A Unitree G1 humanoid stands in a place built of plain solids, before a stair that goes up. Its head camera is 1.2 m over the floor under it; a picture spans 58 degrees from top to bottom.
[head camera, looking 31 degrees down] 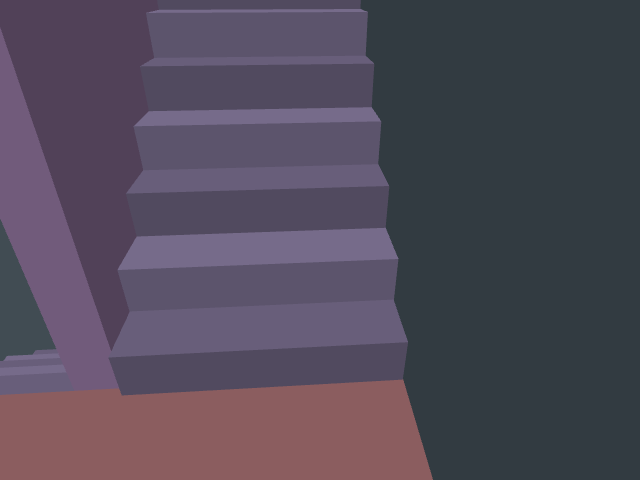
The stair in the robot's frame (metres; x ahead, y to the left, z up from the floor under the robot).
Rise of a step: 0.18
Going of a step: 0.23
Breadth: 0.96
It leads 4 degrees to the left of straight ahead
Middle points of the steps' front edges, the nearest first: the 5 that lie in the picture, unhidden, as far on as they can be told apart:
1.01 0.19 0.18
1.24 0.20 0.36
1.46 0.22 0.54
1.68 0.24 0.72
1.91 0.25 0.90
